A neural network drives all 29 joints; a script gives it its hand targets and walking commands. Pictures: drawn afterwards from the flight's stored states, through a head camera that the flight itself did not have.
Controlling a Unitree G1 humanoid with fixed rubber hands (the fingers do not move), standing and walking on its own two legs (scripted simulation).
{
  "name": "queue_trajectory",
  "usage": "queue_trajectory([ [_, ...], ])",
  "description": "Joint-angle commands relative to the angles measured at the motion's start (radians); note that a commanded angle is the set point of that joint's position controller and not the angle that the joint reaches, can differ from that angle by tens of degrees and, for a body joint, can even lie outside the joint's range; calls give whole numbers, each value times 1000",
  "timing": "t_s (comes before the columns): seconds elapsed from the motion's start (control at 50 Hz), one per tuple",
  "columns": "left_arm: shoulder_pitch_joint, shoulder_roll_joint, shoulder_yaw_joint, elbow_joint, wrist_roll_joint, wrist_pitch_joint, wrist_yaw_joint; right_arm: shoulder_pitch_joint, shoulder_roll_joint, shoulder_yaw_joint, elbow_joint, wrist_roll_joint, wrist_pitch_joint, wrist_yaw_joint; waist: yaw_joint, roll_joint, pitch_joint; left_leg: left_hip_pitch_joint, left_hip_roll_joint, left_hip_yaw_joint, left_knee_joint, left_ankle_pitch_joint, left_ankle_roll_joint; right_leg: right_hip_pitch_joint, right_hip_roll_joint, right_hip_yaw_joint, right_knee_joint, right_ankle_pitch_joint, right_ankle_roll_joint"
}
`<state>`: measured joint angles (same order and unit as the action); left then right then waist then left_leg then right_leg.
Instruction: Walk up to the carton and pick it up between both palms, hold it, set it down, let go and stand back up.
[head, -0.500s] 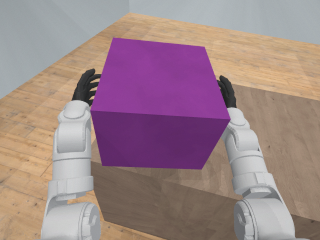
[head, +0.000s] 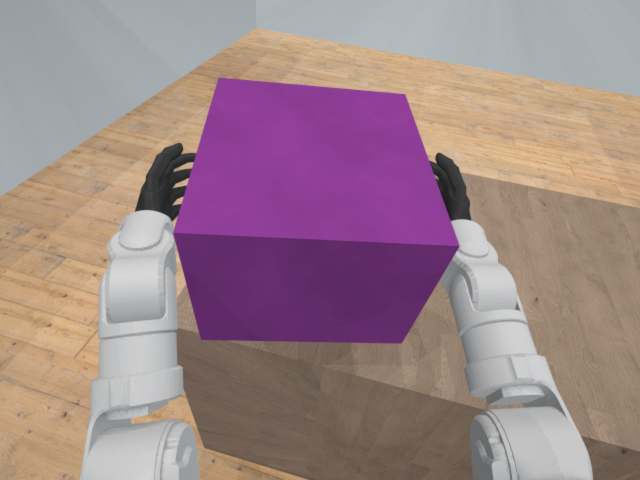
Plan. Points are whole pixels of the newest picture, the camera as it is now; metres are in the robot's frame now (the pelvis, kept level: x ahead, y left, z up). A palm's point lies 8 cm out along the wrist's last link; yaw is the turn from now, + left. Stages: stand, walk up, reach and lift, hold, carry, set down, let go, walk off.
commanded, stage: hold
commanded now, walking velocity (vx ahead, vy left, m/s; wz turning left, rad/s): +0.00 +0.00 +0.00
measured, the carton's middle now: (309, 209) +0.39 +0.00 +0.16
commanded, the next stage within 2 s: none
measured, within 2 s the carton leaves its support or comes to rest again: neither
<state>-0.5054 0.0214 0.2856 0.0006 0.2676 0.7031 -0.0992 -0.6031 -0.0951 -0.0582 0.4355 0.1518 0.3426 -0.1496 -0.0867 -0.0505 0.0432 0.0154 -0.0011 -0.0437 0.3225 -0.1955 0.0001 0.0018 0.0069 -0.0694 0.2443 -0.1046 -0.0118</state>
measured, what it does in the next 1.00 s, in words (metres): stands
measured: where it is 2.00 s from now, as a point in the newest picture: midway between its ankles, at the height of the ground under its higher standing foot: outside the picture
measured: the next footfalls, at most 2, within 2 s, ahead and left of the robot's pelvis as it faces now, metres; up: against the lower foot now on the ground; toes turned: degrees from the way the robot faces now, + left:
none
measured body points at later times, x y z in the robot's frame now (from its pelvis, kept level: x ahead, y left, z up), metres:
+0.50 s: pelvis -0.01 +0.00 +0.00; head -0.05 +0.02 +0.45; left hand +0.37 +0.17 +0.19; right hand +0.36 -0.18 +0.18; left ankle +0.00 +0.12 -0.75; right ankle +0.03 -0.11 -0.75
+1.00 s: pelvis +0.00 +0.00 +0.00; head -0.04 +0.02 +0.45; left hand +0.37 +0.17 +0.19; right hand +0.37 -0.18 +0.18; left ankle +0.00 +0.12 -0.75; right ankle +0.03 -0.11 -0.75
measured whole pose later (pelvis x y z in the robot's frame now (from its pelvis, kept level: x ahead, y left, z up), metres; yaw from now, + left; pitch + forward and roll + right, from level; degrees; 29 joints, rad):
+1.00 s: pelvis +0.00 +0.00 +0.00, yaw +0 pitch -7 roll -1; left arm -0.52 0.02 0.29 0.02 0.26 0.69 -0.09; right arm -0.61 -0.11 -0.05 0.43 0.16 0.35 -0.15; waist -0.09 -0.03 0.03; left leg 0.00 0.00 -0.04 0.32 -0.19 0.00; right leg -0.01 0.01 -0.06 0.24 -0.10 -0.01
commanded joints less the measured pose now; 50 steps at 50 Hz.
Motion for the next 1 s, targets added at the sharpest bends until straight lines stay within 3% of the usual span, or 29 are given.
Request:
queue_trajectory([
  [0.0, -583, -440, -456, -131, -132, -46, -120, -604, 510, 375, -294, 77, -50, 130, -15, 86, -377, -50, -38, 44, -42, 316, -46, 236, 33, 3, 30, 207, 21],
  [0.02, -611, -437, -464, -109, -137, -47, -123, -614, 500, 359, -283, 65, -45, 129, -37, 86, -349, -63, -35, 44, -45, 279, -47, 224, 29, 2, 26, 178, 19],
  [0.06, -594, -449, -447, -104, -125, -44, -124, -632, 515, 366, -297, 76, -50, 134, -9, 77, -363, -77, -38, 46, -53, 265, -43, 242, 32, 1, 27, 173, 18],
  [0.14, -632, -442, -457, -91, -144, -49, -121, -692, 510, 363, -328, 76, -56, 141, -16, 56, -379, -93, -34, 41, -55, 242, -35, 220, 32, 3, 30, 156, 20],
  [0.18, -641, -451, -446, -72, -128, -51, -111, -710, 515, 363, -283, 75, -52, 148, 16, 66, -350, -112, -34, 43, -65, 210, -35, 198, 31, 2, 26, 98, 15],
  [0.2, -636, -457, -446, -75, -127, -55, -111, -663, 513, 346, -265, 64, -51, 148, -13, 68, -342, -97, -32, 37, -72, 189, -31, 198, 31, 2, 18, 99, 15],
  [0.22, -663, -453, -439, -67, -129, -54, -111, -693, 515, 345, -252, 63, -49, 153, 1, 57, -353, -108, -30, 39, -71, 180, -32, 189, 32, 0, 25, 78, 15],
  [0.32, -640, -465, -426, -35, -121, -57, -110, -708, 524, 338, -243, 60, -56, 155, 11, 47, -363, -117, -33, 47, -80, 155, -25, 207, 32, 6, 16, 74, 15],
  [0.34, -641, -457, -418, -1, -124, -58, -115, -693, 512, 315, -231, 45, -53, 150, -20, 30, -345, -126, -35, 47, -89, 120, -15, 213, 28, 5, 7, 71, 20],
  [0.38, -624, -460, -397, -4, -109, -58, -111, -716, 531, 337, -224, 55, -58, 159, 28, 31, -360, -128, -36, 52, -94, 124, -12, 213, 27, 5, 12, 60, 18],
  [0.4, -669, -456, -412, 0, -122, -63, -113, -713, 527, 315, -199, 41, -56, 156, 1, 42, -349, -135, -36, 50, -93, 115, -14, 198, 25, 7, 10, 55, 21],
  [0.42, -652, -456, -412, -26, -122, -67, -113, -685, 528, 316, -205, 42, -58, 156, -1, 46, -362, -133, -38, 51, -96, 116, -13, 224, 25, 5, 10, 69, 22],
  [0.5, -663, -470, -423, -30, -129, -78, -105, -721, 550, 346, -231, 58, -70, 155, 12, 50, -408, -115, -39, 51, -81, 164, -17, 228, 28, 3, 16, 98, 22],
  [0.52, -660, -473, -448, -52, -148, -82, -106, -690, 545, 334, -240, 53, -77, 150, -16, 65, -421, -105, -40, 47, -70, 191, -23, 229, 27, 6, 17, 134, 24],
  [0.54, -652, -472, -441, -52, -143, -78, -103, -694, 539, 336, -232, 65, -73, 151, -2, 82, -415, -100, -40, 45, -70, 196, -27, 225, 26, 5, 20, 129, 24],
  [0.56, -673, -467, -449, -59, -146, -83, -102, -704, 547, 339, -235, 59, -72, 148, -16, 63, -407, -107, -41, 46, -73, 180, -25, 231, 27, 6, 17, 121, 23],
  [0.6, -669, -460, -451, -68, -149, -83, -106, -684, 541, 340, -239, 57, -71, 142, -19, 78, -406, -108, -43, 47, -64, 205, -27, 232, 20, 9, 21, 153, 28],
  [0.68, -675, -444, -427, -15, -129, -79, -115, -679, 541, 318, -191, 34, -59, 145, -22, 66, -348, -150, -44, 49, -87, 106, -16, 214, 14, 11, 13, 74, 26],
  [0.7, -639, -436, -404, 6, -109, -75, -117, -678, 543, 329, -184, 36, -59, 146, 0, 61, -327, -159, -44, 52, -92, 84, -15, 214, 12, 16, 11, 51, 26],
  [0.72, -646, -437, -413, -11, -115, -76, -120, -679, 553, 328, -199, 35, -64, 144, -1, 56, -354, -150, -45, 53, -85, 119, -12, 227, 9, 17, 18, 98, 30],
  [0.74, -636, -443, -423, -20, -124, -78, -124, -665, 544, 334, -218, 39, -65, 137, -28, 46, -361, -133, -46, 51, -77, 133, -16, 242, 12, 15, 20, 127, 33],
  [0.76, -639, -447, -428, -84, -130, -82, -122, -669, 554, 354, -249, 64, -67, 139, 1, 58, -402, -108, -44, 47, -69, 193, -20, 256, 16, 12, 33, 170, 33],
  [0.82, -619, -465, -462, -137, -157, -82, -108, -693, 570, 421, -351, 108, -75, 130, 14, 59, -493, -60, -51, 48, -31, 335, -30, 289, 27, 14, 47, 297, 34],
  [0.84, -625, -454, -458, -125, -156, -79, -108, -674, 556, 416, -343, 104, -66, 122, -5, 55, -464, -78, -57, 49, -31, 312, -26, 287, 26, 14, 45, 296, 34],
  [0.88, -623, -435, -428, -83, -137, -68, -113, -677, 539, 410, -311, 89, -54, 120, 4, 44, -423, -99, -56, 51, -47, 273, -22, 282, 22, 15, 34, 263, 36],
  [0.96, -609, -422, -434, -115, -136, -49, -126, -627, 518, 395, -308, 86, -37, 119, -13, 48, -386, -85, -46, 49, -51, 283, -26, 266, 26, 11, 34, 250, 36],
  [0.98, -592, -422, -426, -112, -129, -47, -126, -614, 518, 385, -289, 90, -33, 122, -5, 52, -375, -74, -45, 50, -55, 278, -28, 249, 29, 9, 30, 230, 31],
])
